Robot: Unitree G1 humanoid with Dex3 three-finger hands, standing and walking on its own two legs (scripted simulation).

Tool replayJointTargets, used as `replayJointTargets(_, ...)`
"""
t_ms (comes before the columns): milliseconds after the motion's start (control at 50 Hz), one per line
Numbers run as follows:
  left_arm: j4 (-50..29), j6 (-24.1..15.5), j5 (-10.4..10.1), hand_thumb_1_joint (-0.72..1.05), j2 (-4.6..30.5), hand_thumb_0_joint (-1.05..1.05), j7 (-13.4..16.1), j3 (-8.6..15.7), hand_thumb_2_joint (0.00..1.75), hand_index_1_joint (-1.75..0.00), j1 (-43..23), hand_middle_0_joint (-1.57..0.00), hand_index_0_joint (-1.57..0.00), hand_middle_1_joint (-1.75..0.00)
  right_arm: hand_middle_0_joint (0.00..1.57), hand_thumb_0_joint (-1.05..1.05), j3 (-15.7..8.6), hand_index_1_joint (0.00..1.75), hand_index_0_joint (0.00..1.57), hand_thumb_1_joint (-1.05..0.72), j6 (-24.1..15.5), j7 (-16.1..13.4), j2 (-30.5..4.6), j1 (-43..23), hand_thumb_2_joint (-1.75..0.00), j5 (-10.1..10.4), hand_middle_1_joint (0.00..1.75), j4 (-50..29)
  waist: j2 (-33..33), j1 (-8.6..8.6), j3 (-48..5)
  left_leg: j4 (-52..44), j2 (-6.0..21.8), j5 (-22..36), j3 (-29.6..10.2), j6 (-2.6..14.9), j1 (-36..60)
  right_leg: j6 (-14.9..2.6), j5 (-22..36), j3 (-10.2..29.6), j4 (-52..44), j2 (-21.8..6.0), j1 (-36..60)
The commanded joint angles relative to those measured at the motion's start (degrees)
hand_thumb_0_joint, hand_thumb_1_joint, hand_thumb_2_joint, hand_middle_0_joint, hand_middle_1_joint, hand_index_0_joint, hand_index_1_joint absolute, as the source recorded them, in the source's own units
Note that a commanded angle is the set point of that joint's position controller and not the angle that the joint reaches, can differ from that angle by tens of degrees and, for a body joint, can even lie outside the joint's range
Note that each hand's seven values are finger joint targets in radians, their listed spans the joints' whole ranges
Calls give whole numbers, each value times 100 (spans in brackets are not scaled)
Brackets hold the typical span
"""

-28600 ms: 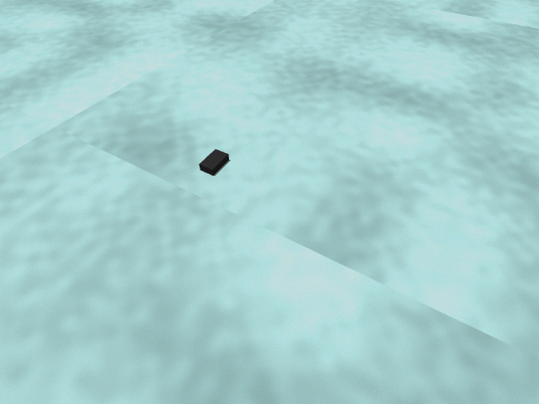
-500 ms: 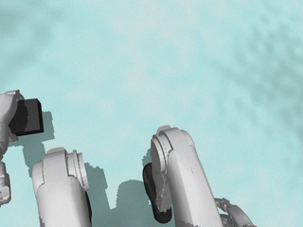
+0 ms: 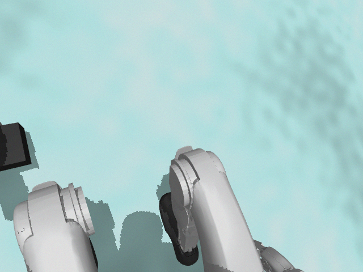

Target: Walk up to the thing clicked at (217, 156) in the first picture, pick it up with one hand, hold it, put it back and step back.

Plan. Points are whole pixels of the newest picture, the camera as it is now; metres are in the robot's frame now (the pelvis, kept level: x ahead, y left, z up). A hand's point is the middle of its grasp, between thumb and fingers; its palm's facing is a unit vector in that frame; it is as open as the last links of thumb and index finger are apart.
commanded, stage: rest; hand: left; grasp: from above
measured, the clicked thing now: out of the picture +0.41 +0.30 -0.25
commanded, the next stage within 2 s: open in 0.56 s
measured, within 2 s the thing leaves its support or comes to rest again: rests again in 1.88 s
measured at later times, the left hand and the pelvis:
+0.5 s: hand out of the picture +0.41 +0.30 -0.24, palm faces -0.43 -0.15 -0.89, open 11.4 cm; pelvis +0.00 +0.01 +0.00, yaw -2 degrees
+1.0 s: hand out of the picture +0.40 +0.30 -0.24, palm faces -0.43 -0.13 -0.89, open 12.4 cm; pelvis -0.01 +0.01 +0.00, yaw -3 degrees
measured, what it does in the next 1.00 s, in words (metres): stands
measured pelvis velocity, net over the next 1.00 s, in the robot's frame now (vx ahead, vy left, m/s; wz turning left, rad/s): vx -0.01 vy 0.01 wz -0.05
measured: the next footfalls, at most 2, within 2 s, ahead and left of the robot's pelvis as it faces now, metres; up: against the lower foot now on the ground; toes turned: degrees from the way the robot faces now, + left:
none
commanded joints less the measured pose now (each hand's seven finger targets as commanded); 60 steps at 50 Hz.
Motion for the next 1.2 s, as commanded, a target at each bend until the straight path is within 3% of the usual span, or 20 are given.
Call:
replayJointTargets(0,-574,-34,-50,64,1347,0,403,-101,92,-75,-1684,-98,-99,-75,20,0,-408,30,20,-89,-132,22,-1719,964,-89,-20,30,-6,2322,-206,-3655,-1432,27,1314,762,269,2699,-430,1460,-785,-1219,174,1951)
replayJointTargets(60,-353,24,-74,64,1276,0,563,-123,91,-76,-1474,-97,-97,-77,20,0,-372,30,20,-89,-204,77,-1775,940,-89,-92,30,68,2435,-204,-3574,-1545,36,1243,705,239,2834,-411,1329,-899,-1179,192,1821)
replayJointTargets(80,-155,72,-44,64,1177,0,562,-328,90,-77,-1490,-97,-98,-78,20,0,-329,30,20,-89,-252,117,-1788,836,-89,-96,30,10,2513,-250,-3369,-1530,31,1073,710,238,2700,-421,1184,-892,-1149,186,1718)
replayJointTargets(180,-321,205,-89,60,1458,0,702,-107,94,-77,-1588,-95,-95,-78,20,0,-290,30,20,-89,-365,224,-1914,862,-90,-105,30,-37,2553,-261,-3551,-1556,65,1448,641,221,2897,-422,1556,-941,-1131,193,1924)
replayJointTargets(200,-233,242,-103,60,1483,0,759,-58,93,-77,-1457,-95,-95,-77,20,0,-278,30,20,-89,-361,238,-1929,767,-90,-101,30,-40,2546,-185,-3594,-1600,74,1495,613,201,2901,-442,1596,-947,-1100,221,1940)
replayJointTargets(220,-170,256,-85,59,1577,0,775,-37,93,-77,-1528,-94,-95,-77,20,0,-251,30,20,-89,-384,270,-1915,800,-90,-116,30,-28,2585,-254,-3499,-1522,81,1508,619,205,2846,-431,1628,-950,-1047,210,1952)
replayJointTargets(280,-152,323,-155,55,1369,0,733,-237,90,-75,-1671,-91,-91,-76,20,0,-229,30,20,-89,-468,324,-1935,664,-90,-90,30,-95,2570,-304,-3431,-1532,94,1424,578,203,2800,-446,1564,-943,-1081,234,1908)
replayJointTargets(340,-8,354,-202,53,1617,0,703,-26,89,-75,-1538,-90,-90,-76,20,0,-195,30,20,-90,-531,370,-1983,841,-90,-122,30,-99,2536,-352,-3393,-1501,94,1487,591,222,2781,-426,1642,-933,-1137,223,2095)
replayJointTargets(360,-49,356,-226,51,1627,0,670,-74,90,-75,-1576,-90,-90,-74,20,0,-190,30,20,-90,-545,372,-1982,744,-90,-88,30,-78,2494,-314,-3413,-1471,103,1449,586,215,2749,-441,1618,-911,-1128,226,2098)
replayJointTargets(380,-17,348,-230,52,1751,0,680,37,89,-75,-1503,-90,-90,-75,20,0,-153,30,20,-89,-527,371,-1970,793,-90,-96,30,-60,2527,-282,-3460,-1517,101,1448,579,221,2706,-452,1598,-922,-1180,241,2202)
replayJointTargets(460,82,305,-277,50,1612,0,548,-121,89,-77,-1559,-88,-89,-77,20,0,-103,30,20,-90,-572,400,-1972,780,-90,-132,30,-126,2406,-427,-3315,-1460,98,1248,571,251,2636,-432,1455,-945,-1194,226,2149)
replayJointTargets(520,75,230,-334,47,1670,0,527,-99,93,-77,-1373,-88,-87,-76,20,0,-71,30,20,-89,-536,360,-1949,750,-90,-89,30,-101,2366,-329,-3316,-1517,108,1293,512,250,2586,-448,1453,-938,-1276,241,2261)
replayJointTargets(640,252,102,-265,45,1621,0,535,-285,85,-74,-1416,-85,-85,-74,20,0,20,30,20,-90,-560,379,-2026,700,-90,-145,30,-187,2394,-437,-3061,-1563,114,1178,463,230,2624,-454,1368,-1013,-1223,258,2102)
replayJointTargets(740,135,59,-285,5,1619,0,619,-361,77,-74,-1474,-46,-47,-74,20,0,111,30,20,-88,-606,393,-2031,582,-90,-144,30,-182,2371,-413,-3021,-1586,136,1163,393,204,2663,-448,1354,-1050,-1237,251,2053)
replayJointTargets(820,-32,67,-284,-23,1605,0,712,-417,79,-77,-1519,-32,-32,-77,20,0,103,30,20,-88,-666,419,-2088,631,-90,-165,30,-179,2380,-459,-3161,-1485,144,1221,456,223,2684,-443,1460,-1010,-1311,296,2245)
replayJointTargets(1000,-100,230,-308,-40,1512,0,873,-516,90,-86,-1605,-18,-18,-86,20,0,14,30,20,-88,-781,466,-2175,560,-90,-151,30,-180,2577,-480,-3063,-1627,174,1122,366,167,2742,-463,1335,-1034,-1324,261,2123)
replayJointTargets(1020,-35,262,-308,-42,1621,0,890,-413,91,-88,-1590,-16,-16,-88,20,0,19,30,20,-88,-788,479,-2203,564,-90,-146,30,-148,2540,-460,-3040,-1654,177,1110,296,153,2763,-462,1316,-1077,-1256,246,2014)
replayJointTargets(1100,-61,355,-326,-47,1569,0,806,-491,96,-93,-1659,-13,-12,-92,20,0,-4,30,20,-88,-841,521,-2228,472,-90,-88,30,-189,2651,-489,-2919,-1631,174,1089,311,155,2735,-463,1331,-1036,-1233,232,1960)
replayJointTargets(1120,1,365,-363,-47,1619,0,795,-367,96,-94,-1624,-11,-11,-93,20,0,41,30,20,-88,-839,537,-2178,557,-90,-113,30,-159,2549,-500,-2970,-1630,178,1150,290,162,2740,-450,1389,-1057,-1259,229,2053)
replayJointTargets(1180,54,390,-380,-52,1634,0,715,-334,99,-98,-1511,-8,-7,-97,20,0,40,30,20,-88,-853,549,-2178,623,-90,-90,30,-153,2575,-482,-3047,-1638,163,1259,320,163,2790,-450,1498,-1041,-1269,238,2123)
